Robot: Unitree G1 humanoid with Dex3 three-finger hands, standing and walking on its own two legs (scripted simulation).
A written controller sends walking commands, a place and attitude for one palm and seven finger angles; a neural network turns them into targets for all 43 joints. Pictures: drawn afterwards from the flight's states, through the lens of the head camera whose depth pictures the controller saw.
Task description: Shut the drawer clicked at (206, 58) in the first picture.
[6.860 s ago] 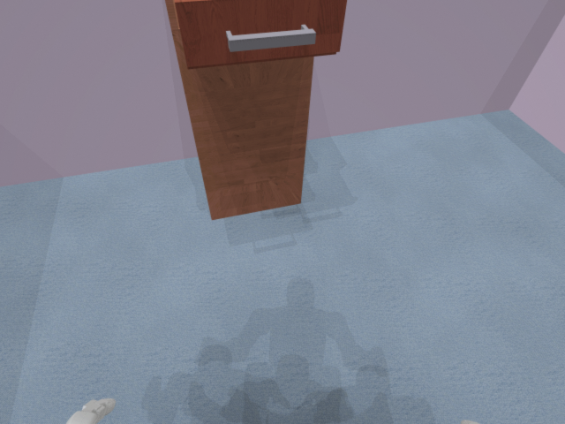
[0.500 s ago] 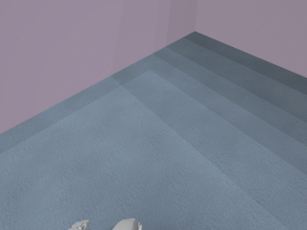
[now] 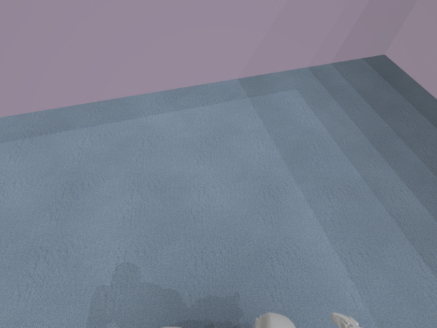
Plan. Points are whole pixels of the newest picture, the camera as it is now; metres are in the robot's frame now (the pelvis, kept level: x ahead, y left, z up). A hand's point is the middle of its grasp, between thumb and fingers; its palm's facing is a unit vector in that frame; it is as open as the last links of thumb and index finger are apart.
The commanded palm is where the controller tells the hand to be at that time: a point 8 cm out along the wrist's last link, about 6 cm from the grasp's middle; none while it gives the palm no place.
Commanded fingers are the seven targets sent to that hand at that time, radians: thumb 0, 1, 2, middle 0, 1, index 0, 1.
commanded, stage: turn to face it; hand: left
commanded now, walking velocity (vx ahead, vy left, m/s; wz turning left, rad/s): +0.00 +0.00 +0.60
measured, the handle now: out of the picture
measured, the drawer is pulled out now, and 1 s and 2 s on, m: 0.25 0.25 0.25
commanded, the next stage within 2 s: none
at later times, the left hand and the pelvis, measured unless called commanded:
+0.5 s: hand out of the picture +0.04 +0.14 -0.13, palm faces +0.30 -0.91 -0.28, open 7.3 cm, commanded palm none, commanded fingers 0.00 0.90 0.90 -0.20 -0.30 -0.20 -0.30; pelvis +0.01 -0.07 +0.01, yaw +18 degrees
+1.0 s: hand out of the picture -0.09 +0.20 -0.17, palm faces +0.60 -0.76 -0.24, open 7.4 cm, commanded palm none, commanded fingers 0.00 0.90 0.90 -0.20 -0.30 -0.20 -0.30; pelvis -0.02 -0.02 +0.01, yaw +35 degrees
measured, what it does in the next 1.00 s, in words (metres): steps on the spot, turning left: right foot, then left foot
